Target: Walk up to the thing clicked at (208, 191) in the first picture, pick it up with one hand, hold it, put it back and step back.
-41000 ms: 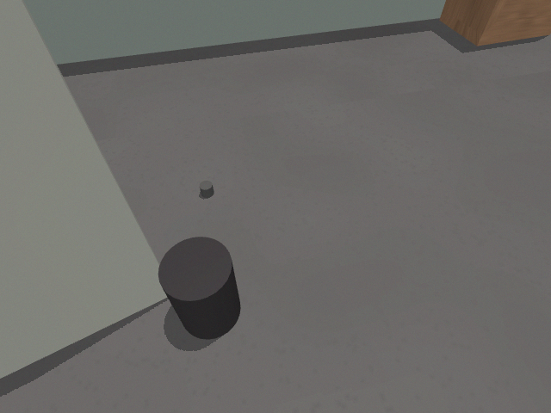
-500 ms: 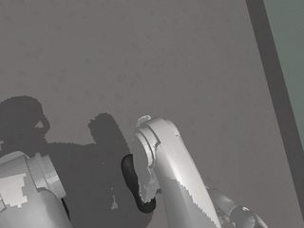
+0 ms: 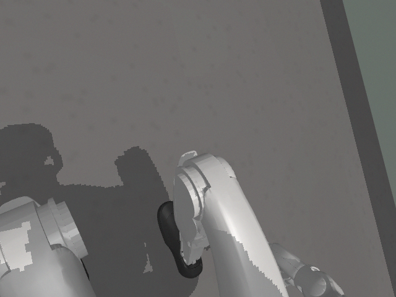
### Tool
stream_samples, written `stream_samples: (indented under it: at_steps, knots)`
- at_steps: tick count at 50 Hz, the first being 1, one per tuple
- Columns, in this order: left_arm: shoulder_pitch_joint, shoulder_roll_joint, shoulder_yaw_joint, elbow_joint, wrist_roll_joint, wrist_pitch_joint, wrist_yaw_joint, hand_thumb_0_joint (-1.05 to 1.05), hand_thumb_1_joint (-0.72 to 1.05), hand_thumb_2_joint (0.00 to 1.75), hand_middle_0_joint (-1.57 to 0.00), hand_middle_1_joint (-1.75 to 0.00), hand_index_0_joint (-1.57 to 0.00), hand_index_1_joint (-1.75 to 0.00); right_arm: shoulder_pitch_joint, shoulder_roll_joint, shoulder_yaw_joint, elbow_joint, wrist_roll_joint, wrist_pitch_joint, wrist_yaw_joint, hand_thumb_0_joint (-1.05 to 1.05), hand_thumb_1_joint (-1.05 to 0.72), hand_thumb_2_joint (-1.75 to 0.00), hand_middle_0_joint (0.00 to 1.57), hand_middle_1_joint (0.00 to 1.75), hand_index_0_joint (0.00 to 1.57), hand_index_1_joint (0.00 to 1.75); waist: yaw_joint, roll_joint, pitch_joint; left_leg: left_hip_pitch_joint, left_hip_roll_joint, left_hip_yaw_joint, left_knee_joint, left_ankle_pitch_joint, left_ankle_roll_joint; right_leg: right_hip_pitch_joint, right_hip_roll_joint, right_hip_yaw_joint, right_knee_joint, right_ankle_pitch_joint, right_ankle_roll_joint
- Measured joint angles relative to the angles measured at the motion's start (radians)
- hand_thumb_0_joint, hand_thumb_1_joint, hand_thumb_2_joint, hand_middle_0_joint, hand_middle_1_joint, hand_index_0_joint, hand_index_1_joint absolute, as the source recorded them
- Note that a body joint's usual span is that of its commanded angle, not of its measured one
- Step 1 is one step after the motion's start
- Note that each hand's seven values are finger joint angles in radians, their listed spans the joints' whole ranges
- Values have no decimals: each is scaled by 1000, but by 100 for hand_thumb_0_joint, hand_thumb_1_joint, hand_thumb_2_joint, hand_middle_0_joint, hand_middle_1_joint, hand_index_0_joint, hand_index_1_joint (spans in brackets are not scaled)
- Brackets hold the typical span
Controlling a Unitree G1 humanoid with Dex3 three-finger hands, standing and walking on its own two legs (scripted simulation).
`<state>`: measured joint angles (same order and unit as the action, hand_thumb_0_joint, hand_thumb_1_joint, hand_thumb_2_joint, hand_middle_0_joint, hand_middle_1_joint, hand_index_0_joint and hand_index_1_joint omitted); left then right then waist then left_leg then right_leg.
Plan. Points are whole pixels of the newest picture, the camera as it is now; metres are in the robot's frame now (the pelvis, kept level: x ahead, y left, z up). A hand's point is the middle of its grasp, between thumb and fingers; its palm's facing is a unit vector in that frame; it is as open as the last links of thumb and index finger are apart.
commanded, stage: settle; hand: left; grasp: from above
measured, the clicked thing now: out of the picture +0.41 +0.38 -0.26
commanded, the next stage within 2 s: lift in 0.98 s
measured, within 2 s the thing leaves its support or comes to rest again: leaves its support in 0.34 s
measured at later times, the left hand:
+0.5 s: hand out of the picture +0.39 +0.38 -0.22, palm faces -0.39 -0.18 -0.91, open 7.3 cm
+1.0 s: hand out of the picture +0.39 +0.38 -0.13, palm faces -0.43 -0.15 -0.89, open 6.8 cm
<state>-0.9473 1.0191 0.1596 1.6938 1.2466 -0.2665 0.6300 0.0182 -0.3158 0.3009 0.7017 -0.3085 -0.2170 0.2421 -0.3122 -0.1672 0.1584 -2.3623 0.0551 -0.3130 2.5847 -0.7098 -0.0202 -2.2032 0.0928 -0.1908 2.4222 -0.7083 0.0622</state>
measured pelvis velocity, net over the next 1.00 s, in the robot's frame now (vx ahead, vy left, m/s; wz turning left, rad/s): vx -0.01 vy -0.01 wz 0.10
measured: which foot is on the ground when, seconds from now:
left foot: down 0.00-1.00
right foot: down 0.00-1.00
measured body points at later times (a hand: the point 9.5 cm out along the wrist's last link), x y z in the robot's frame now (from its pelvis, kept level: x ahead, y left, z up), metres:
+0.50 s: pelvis +0.00 +0.00 +0.00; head +0.24 +0.14 +0.36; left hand +0.41 +0.38 -0.17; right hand +0.11 -0.25 -0.07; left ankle +0.06 +0.13 -0.26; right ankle +0.11 -0.12 -0.26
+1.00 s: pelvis -0.01 -0.01 +0.03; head +0.21 +0.11 +0.41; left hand +0.41 +0.38 -0.08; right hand +0.11 -0.26 -0.07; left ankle +0.06 +0.13 -0.26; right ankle +0.11 -0.12 -0.26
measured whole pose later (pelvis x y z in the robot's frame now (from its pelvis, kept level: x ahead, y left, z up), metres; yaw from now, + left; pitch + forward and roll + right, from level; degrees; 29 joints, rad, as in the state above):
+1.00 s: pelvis -0.01 -0.01 +0.03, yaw +5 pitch +31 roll -10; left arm -0.89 0.81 0.09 1.34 1.21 -0.23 0.30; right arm 0.12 -0.29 0.12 0.70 -0.15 -0.07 0.18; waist -0.20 -0.03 -0.01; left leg -2.35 0.04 -0.20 2.43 -0.64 -0.01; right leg -2.21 0.05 -0.12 2.35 -0.69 0.04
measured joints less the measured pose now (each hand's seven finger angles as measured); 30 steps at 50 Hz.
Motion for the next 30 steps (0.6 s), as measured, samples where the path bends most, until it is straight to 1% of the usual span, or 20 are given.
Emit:
stream_samples:
  at_steps: [6,12,15,18,20,24,26,30]
  knots:
    - [-3,-6,-15,1,-6,5,-6,-2,14,57,-51,-70,-84,-60,-3,4,6,-4,-2,5,2,0,-90,-89,20,30,20,30,1,3,-1,1,-2,1,0,0,0,3,-2,0,1,-3,0]
    - [15,-21,-5,-28,-6,11,-40,-3,12,60,-53,-74,-88,-65,6,9,-1,-4,5,11,-1,0,-90,-89,20,30,20,30,8,9,-9,-1,-3,3,-4,1,0,0,-3,2,-2,-3,-1]
    - [33,-32,5,-53,5,8,-58,-3,12,61,-54,-75,-91,-68,14,11,-11,-1,9,14,0,0,-91,-89,20,30,20,30,13,13,-16,0,-4,6,-7,1,-1,0,-5,3,-1,-5,-3]
    - [66,-51,27,-109,9,6,-66,-3,11,61,-54,-76,-93,-69,27,12,-32,3,17,18,0,0,-91,-89,20,30,20,30,23,22,-27,-1,-5,10,-10,0,-2,0,-8,6,-2,-8,-5]
    - [78,-68,21,-140,6,9,-69,-3,11,61,-55,-76,-94,-70,37,11,-48,7,24,21,3,0,-91,-89,20,30,20,30,31,29,-42,-4,-6,15,-14,2,-2,-4,-11,9,-2,-10,-7]
    - [92,-94,24,-187,6,24,-90,-3,11,61,-55,-77,-95,-72,49,9,-86,15,45,27,7,0,-91,-89,21,30,20,30,44,47,-73,-12,-7,27,-23,7,0,-12,-15,17,-4,-10,-8]
    - [96,-114,1,-227,-7,39,-109,-3,11,62,-55,-77,-96,-72,58,8,-108,16,59,32,7,0,-91,-89,20,30,20,30,55,59,-91,-17,-8,36,-31,11,2,-18,-18,23,-6,-10,-10]
    - [85,-153,-27,-269,-26,58,-151,-3,11,61,-56,-79,-97,-73,65,9,-139,24,89,49,6,0,-91,-89,20,30,20,30,74,84,-129,-22,-9,55,-52,21,5,-25,-25,36,-15,-9,-12]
